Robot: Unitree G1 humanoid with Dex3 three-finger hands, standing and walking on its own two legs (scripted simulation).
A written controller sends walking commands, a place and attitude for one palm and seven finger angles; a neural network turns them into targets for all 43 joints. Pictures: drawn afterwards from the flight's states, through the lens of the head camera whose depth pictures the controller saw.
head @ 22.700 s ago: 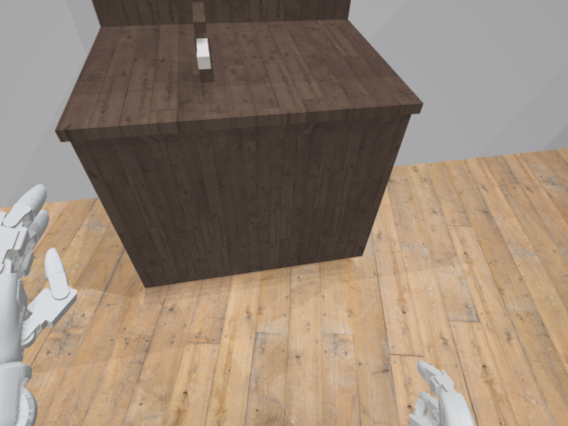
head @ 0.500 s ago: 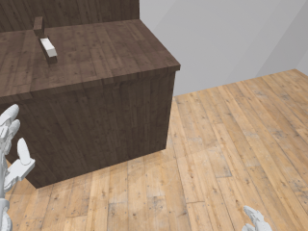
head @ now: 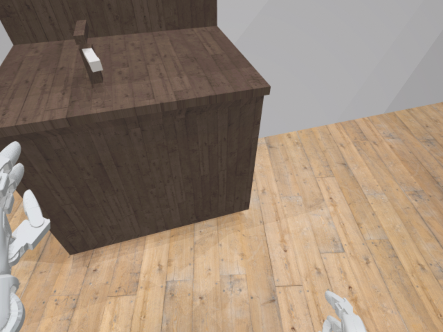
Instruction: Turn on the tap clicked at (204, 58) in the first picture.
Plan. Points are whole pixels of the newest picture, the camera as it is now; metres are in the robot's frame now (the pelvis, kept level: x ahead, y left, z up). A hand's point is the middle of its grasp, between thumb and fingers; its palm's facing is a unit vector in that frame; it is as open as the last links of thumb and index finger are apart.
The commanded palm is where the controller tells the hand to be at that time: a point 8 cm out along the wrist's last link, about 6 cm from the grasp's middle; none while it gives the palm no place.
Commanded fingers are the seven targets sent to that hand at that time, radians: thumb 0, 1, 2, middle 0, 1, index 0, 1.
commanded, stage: stand and check the lever's angle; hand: left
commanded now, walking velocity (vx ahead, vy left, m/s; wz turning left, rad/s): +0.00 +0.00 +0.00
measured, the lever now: (95, 64) +0.74 +0.39 +0.15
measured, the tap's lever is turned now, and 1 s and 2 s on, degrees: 13 13 13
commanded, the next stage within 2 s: take the last steps up to it in 0.22 s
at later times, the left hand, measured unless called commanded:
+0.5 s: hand (69, 201) +0.25 +0.24 +0.17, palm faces +0.38 -0.84 -0.38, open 7.4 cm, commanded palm +0.20 +0.28 +0.19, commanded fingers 0.00 0.90 0.90 -0.20 -0.30 -0.20 -0.30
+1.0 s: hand (81, 150) +0.36 +0.27 +0.17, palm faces +0.37 -0.79 -0.49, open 7.4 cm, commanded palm +0.30 +0.31 +0.19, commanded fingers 0.00 0.90 0.90 -0.20 -0.30 -0.20 -0.30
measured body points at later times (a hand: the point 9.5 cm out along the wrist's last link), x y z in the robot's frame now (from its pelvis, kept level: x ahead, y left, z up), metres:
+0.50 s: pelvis +0.04 +0.00 +0.01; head +0.05 +0.00 +0.46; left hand +0.23 +0.28 +0.19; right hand +0.22 -0.24 -0.06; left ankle +0.03 +0.12 -0.72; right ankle +0.01 -0.09 -0.72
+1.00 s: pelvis +0.14 +0.02 +0.00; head +0.16 +0.01 +0.45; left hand +0.33 +0.31 +0.20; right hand +0.27 -0.19 -0.11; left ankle +0.04 +0.11 -0.72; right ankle +0.21 -0.08 -0.73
